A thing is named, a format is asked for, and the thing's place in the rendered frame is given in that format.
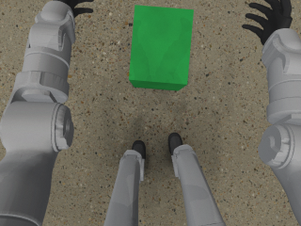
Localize right robot forearm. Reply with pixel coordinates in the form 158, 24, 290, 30
261, 28, 301, 126

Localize right robot upper arm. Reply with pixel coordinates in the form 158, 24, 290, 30
258, 122, 301, 226

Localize robot right hand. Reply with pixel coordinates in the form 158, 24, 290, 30
242, 0, 293, 45

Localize carton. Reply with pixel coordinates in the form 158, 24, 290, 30
129, 5, 194, 91

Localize robot left hand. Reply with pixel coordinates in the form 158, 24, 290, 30
54, 0, 94, 18

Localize robot left foot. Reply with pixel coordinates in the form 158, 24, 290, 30
132, 140, 146, 161

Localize left robot upper arm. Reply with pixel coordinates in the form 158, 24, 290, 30
0, 101, 74, 226

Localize left robot forearm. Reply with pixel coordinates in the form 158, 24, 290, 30
0, 0, 76, 149

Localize robot right thigh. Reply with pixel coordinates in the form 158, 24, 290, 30
171, 149, 227, 226

